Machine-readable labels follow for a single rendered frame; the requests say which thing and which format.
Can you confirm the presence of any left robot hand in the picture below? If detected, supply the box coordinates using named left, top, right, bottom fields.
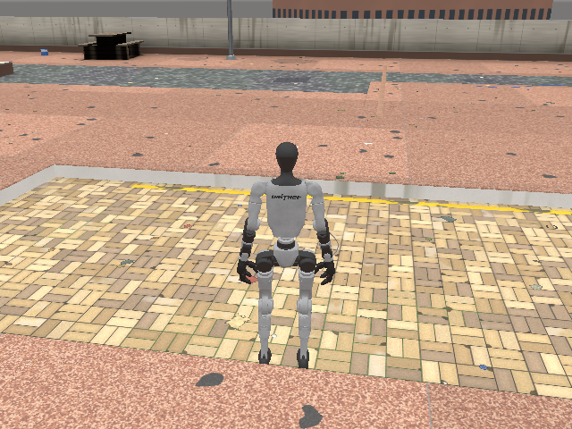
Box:
left=237, top=259, right=258, bottom=284

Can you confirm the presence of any robot right forearm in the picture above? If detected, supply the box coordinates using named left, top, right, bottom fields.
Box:
left=316, top=218, right=333, bottom=262

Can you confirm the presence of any left robot upper arm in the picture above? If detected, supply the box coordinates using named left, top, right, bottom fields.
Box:
left=247, top=181, right=268, bottom=231

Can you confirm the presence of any right robot hand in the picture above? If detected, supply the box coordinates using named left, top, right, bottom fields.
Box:
left=314, top=261, right=335, bottom=285

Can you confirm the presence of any robot left forearm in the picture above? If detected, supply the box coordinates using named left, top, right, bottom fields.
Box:
left=239, top=218, right=256, bottom=262

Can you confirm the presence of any robot left thigh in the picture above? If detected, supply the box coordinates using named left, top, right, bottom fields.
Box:
left=256, top=249, right=273, bottom=315

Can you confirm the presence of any humanoid robot head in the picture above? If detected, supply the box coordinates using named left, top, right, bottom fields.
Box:
left=271, top=142, right=302, bottom=186

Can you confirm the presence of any right robot upper arm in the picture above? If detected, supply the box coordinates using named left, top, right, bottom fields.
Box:
left=305, top=181, right=326, bottom=231

